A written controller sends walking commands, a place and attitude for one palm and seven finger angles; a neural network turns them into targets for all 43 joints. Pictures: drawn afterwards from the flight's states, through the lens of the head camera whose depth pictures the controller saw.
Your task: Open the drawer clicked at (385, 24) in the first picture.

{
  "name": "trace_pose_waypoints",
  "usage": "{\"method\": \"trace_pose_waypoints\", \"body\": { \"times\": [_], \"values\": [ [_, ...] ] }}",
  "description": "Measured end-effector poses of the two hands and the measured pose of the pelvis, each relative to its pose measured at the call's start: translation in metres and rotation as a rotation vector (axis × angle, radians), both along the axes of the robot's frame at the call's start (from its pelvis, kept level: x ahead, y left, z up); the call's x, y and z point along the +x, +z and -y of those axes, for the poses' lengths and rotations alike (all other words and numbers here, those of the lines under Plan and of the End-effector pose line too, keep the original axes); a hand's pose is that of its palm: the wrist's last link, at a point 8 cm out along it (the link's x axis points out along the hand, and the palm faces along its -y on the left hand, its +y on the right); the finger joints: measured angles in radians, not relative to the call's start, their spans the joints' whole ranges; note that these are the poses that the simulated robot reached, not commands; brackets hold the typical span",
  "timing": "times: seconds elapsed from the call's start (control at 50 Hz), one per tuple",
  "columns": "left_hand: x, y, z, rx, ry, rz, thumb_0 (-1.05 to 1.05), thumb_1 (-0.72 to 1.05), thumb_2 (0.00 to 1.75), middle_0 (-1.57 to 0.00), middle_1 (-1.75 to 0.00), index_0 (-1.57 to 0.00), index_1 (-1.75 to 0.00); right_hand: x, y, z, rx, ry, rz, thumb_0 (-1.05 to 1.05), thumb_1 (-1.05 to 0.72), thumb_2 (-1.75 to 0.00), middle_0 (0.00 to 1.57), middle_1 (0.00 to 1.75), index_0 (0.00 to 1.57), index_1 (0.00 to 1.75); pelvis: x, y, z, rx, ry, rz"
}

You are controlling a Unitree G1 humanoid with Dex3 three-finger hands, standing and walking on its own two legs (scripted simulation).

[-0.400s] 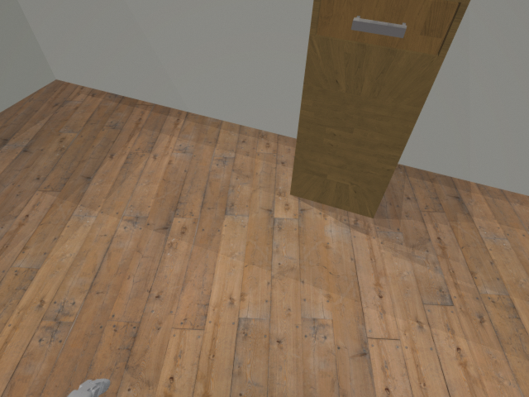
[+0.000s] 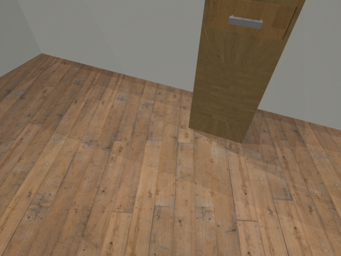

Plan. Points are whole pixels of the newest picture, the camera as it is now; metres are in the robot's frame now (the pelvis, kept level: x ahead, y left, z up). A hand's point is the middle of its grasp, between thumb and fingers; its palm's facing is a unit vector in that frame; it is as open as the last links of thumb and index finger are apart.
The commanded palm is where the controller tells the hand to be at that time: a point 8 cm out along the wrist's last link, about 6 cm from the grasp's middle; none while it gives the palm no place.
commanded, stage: stand and wait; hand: left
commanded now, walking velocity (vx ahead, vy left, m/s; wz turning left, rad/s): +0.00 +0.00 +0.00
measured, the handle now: (245, 20) +1.12 -0.29 +0.11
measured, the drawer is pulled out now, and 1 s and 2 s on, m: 0.00 0.00 0.00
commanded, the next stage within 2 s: look at it before walking up in 0.42 s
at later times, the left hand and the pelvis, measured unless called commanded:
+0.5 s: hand out of the picture +0.06 +0.24 -0.15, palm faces -0.03 -0.94 -0.33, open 7.4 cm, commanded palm none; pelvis -0.01 -0.01 +0.00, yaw +0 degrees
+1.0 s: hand out of the picture +0.06 +0.23 -0.15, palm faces -0.04 -0.94 -0.33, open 7.4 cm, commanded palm none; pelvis -0.01 -0.01 +0.00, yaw +0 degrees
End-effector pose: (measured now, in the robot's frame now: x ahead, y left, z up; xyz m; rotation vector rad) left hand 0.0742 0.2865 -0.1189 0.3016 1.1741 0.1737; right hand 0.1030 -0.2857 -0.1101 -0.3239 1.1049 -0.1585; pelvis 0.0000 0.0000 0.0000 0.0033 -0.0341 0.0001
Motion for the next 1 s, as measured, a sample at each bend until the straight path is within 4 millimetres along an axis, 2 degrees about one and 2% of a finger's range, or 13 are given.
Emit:
{"method": "trace_pose_waypoints", "body": {
  "times": [0.16, 0.34, 0.62, 1.0],
  "values": [
    [-0.021, -0.001, -0.001, 0.009, 0.012, -0.054, 0.0, 0.9, 0.89, -0.21, -0.3, -0.2, -0.3, -0.03, -0.004, 0.01, -0.009, -0.029, -0.077, 0.01, -0.91, -0.9, 0.2, 0.3, 0.21, 0.3, -0.006, 0.002, 0.003, -0.001, 0.001, 0.001],
    [-0.025, 0.0, 0.001, 0.011, 0.01, -0.057, 0.0, 0.9, 0.89, -0.21, -0.3, -0.2, -0.3, -0.048, -0.006, 0.015, -0.007, -0.047, -0.11, 0.01, -0.91, -0.9, 0.2, 0.3, 0.21, 0.3, -0.011, 0.003, 0.006, -0.001, 0.0, 0.005],
    [-0.018, 0.003, 0.006, 0.008, -0.004, -0.031, 0.0, 0.9, 0.89, -0.21, -0.3, -0.2, -0.3, -0.05, -0.006, 0.015, 0.004, -0.047, -0.099, 0.01, -0.91, -0.9, 0.2, 0.3, 0.21, 0.3, -0.015, 0.004, 0.009, 0.0, -0.002, 0.002],
    [-0.018, 0.001, 0.007, 0.008, 0.001, -0.056, 0.0, 0.9, 0.89, -0.21, -0.3, -0.2, -0.3, -0.042, -0.005, 0.017, -0.002, -0.047, -0.106, 0.01, -0.91, -0.9, 0.2, 0.3, 0.21, 0.3, -0.008, 0.004, 0.01, -0.001, -0.005, -0.004]
  ]
}}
